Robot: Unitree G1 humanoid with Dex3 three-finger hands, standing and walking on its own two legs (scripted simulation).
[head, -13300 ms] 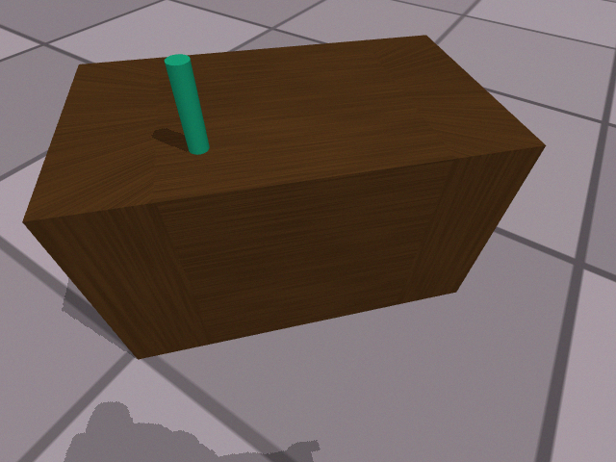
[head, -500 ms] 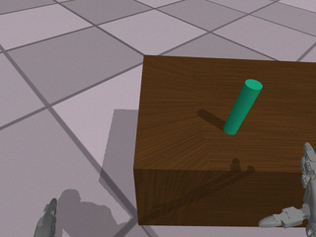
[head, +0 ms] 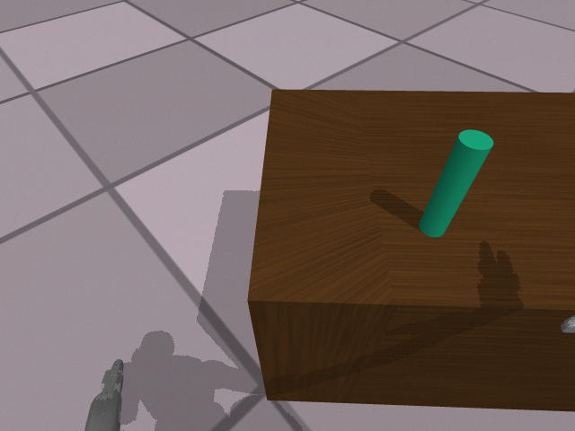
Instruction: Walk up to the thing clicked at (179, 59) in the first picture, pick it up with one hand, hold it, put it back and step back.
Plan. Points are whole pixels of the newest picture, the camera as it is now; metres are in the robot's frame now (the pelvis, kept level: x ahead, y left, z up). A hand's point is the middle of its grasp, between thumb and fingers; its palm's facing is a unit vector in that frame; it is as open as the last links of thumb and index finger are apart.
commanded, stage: go down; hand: right
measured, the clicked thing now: (450, 189) +0.48 -0.29 +0.04
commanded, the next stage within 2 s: none
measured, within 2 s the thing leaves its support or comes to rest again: neither
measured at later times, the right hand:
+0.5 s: hand out of the picture +0.29 -0.40 +0.10, palm faces +0.32 +0.95 +0.01, open 17.5 cm
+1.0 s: hand out of the picture +0.33 -0.44 +0.11, palm faces +0.35 +0.94 +0.02, open 17.6 cm
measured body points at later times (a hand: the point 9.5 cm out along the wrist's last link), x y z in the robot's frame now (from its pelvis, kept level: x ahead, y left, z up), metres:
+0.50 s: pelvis +0.01 -0.01 -0.01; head +0.03 -0.03 +0.44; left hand +0.17 +0.25 -0.07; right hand +0.27 -0.45 +0.11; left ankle -0.02 +0.13 -0.74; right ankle +0.03 -0.13 -0.74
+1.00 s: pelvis +0.01 -0.01 -0.02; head +0.06 -0.05 +0.42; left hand +0.16 +0.25 -0.07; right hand +0.31 -0.49 +0.11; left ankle -0.02 +0.13 -0.74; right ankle +0.03 -0.13 -0.74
